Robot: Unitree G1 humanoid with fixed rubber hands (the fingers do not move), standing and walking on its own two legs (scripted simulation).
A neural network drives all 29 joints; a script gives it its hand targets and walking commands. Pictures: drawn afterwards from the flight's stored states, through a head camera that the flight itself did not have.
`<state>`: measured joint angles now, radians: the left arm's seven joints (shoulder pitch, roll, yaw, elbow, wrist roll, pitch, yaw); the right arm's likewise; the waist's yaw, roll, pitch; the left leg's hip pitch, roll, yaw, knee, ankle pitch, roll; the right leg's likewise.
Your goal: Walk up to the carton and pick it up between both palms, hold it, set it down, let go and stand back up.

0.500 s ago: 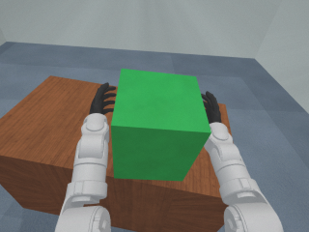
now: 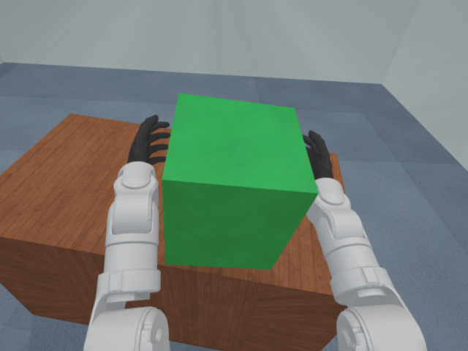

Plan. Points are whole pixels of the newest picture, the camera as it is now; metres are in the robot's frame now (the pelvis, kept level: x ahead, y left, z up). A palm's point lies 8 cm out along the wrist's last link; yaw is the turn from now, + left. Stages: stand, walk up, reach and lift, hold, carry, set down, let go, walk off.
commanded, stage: reach and lift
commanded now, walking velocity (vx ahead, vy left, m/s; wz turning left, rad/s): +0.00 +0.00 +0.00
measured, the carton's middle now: (228, 188) +0.39 +0.00 +0.10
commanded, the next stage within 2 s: hold in 0.12 s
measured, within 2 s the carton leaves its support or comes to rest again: neither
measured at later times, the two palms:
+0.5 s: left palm (133, 158) +0.37 +0.15 +0.19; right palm (314, 173) +0.36 -0.15 +0.16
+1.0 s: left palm (125, 158) +0.35 +0.16 +0.20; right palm (316, 167) +0.35 -0.14 +0.18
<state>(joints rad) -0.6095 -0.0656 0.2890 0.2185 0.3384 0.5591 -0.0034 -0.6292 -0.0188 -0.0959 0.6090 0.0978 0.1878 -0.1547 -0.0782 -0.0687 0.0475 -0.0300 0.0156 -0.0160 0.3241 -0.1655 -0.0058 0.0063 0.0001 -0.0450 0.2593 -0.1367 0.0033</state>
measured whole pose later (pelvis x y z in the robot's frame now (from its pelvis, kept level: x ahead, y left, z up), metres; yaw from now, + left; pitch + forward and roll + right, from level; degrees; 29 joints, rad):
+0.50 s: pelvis +0.00 +0.00 +0.00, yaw +1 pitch -8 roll -1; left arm -0.60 -0.05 0.28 0.14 0.34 0.62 -0.03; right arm -0.61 -0.03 -0.04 0.53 0.15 0.22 -0.19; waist -0.08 -0.07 0.06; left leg -0.01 0.01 -0.03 0.34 -0.18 -0.01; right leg 0.03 0.00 -0.05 0.25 -0.14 0.00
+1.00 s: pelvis +0.00 +0.00 +0.00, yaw +1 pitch -10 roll -1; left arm -0.60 -0.05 0.29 0.06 0.35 0.70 -0.04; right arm -0.63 -0.03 -0.04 0.49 0.17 0.29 -0.19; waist -0.08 -0.07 0.06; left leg 0.01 0.02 -0.03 0.33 -0.16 -0.01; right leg 0.05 0.00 -0.06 0.26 -0.14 0.00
